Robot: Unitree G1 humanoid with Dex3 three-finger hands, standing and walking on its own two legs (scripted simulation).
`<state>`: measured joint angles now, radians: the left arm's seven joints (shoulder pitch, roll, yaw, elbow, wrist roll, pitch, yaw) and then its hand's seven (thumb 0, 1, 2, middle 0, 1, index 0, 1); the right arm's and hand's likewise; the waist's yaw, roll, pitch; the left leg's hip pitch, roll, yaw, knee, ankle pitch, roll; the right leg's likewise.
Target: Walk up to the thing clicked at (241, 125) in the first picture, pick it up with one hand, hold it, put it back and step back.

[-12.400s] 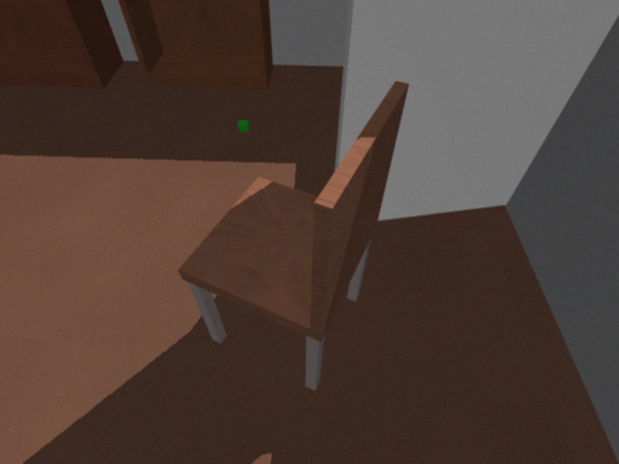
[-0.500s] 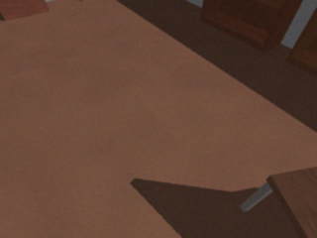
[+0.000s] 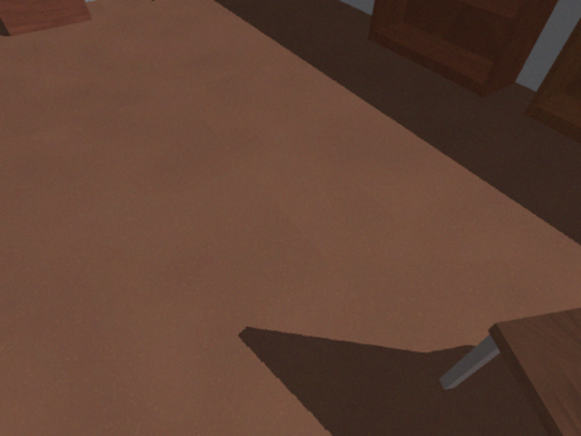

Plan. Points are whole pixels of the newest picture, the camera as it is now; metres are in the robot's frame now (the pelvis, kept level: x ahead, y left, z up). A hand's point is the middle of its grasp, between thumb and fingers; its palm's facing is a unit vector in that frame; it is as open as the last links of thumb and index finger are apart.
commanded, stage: stand
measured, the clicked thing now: out of the picture +1.24 -1.55 -0.77
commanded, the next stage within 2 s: walk up in 0.32 s
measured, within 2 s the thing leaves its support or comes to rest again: neither
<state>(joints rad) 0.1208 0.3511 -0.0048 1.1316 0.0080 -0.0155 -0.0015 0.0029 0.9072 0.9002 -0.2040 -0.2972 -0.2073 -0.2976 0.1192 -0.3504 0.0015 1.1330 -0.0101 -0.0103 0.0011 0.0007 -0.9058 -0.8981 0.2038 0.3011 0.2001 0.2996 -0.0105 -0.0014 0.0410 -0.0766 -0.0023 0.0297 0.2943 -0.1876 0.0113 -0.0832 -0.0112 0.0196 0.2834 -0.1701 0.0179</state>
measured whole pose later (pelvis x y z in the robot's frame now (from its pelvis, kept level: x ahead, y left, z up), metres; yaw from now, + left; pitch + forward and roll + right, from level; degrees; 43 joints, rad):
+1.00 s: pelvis +0.15 -0.04 -0.02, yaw +2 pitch -3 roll -2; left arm 0.28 0.37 0.04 0.90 0.01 -0.05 0.00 0.00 0.90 0.90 -0.21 -0.30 -0.21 -0.30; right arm 0.25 -0.40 -0.06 0.92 -0.02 0.03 0.03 0.00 -0.91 -0.90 0.20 0.30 0.20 0.30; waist 0.02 0.06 0.14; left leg -0.39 0.05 -0.06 0.67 -0.23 0.00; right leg -0.10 0.00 -0.08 0.53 -0.37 0.00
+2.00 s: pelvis +0.14 +0.00 -0.01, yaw +1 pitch -4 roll +0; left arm 0.12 0.35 0.02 1.04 0.00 0.01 -0.02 0.00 0.91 0.90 -0.20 -0.30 -0.21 -0.30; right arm 0.12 -0.36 0.00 1.04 0.00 0.00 0.01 0.00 -0.90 -0.90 0.20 0.30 0.20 0.30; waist 0.00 0.00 0.07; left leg -0.20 0.02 -0.04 0.49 -0.23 -0.03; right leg -0.18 -0.03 0.01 0.49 -0.24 0.03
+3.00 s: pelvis +0.17 +0.00 +0.00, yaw +1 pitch -2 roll +0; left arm 0.09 0.36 0.01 1.13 0.01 -0.02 -0.01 0.00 0.91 0.90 -0.20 -0.30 -0.21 -0.30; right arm 0.09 -0.36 0.01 1.13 -0.01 -0.01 0.00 0.00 -0.91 -0.90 0.20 0.30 0.20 0.30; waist -0.01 0.00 0.05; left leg -0.12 0.03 -0.03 0.34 -0.18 -0.03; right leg -0.10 -0.03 0.01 0.33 -0.19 0.03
